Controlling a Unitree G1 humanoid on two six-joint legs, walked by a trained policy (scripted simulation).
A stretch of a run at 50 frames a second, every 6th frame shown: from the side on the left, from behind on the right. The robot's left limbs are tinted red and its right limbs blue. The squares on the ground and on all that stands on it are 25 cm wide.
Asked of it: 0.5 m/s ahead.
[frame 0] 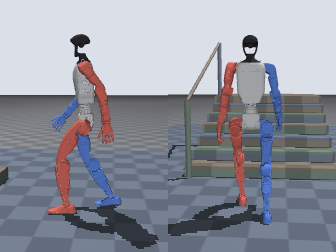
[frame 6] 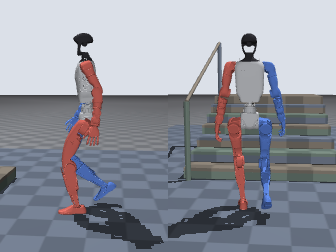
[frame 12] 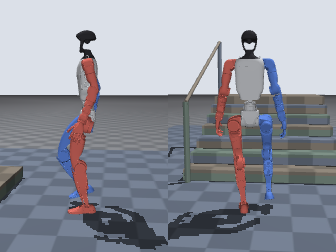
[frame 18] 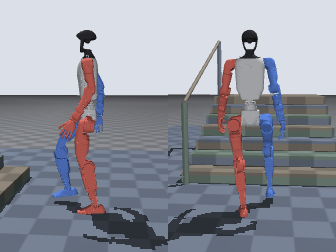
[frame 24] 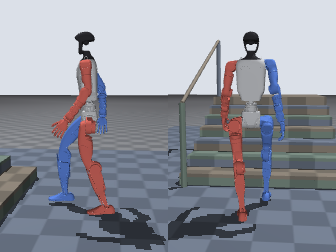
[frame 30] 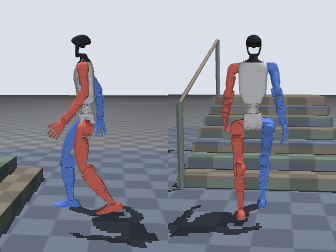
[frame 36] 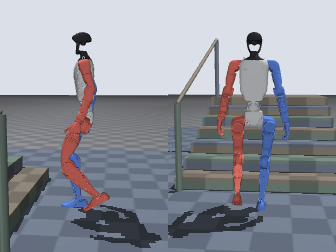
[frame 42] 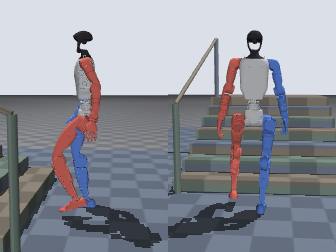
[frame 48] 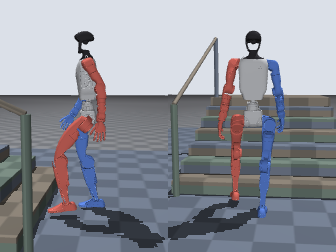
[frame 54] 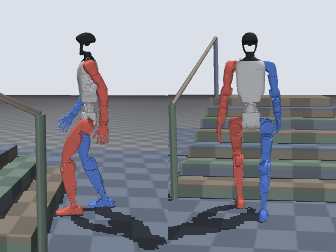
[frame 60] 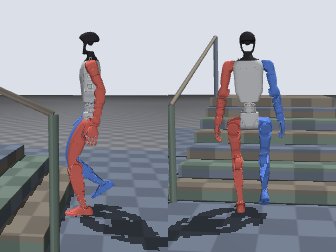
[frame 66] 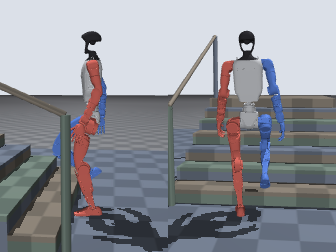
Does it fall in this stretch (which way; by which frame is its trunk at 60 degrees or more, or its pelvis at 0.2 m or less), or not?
no
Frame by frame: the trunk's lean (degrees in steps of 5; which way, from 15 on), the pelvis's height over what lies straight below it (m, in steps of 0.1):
0: 5, 0.8
6: 5, 0.8
12: 0, 0.8
18: 0, 0.8
24: 5, 0.8
30: 5, 0.8
36: 5, 0.8
42: 0, 0.8
48: 5, 0.8
54: 5, 0.8
60: 0, 0.8
66: 0, 0.8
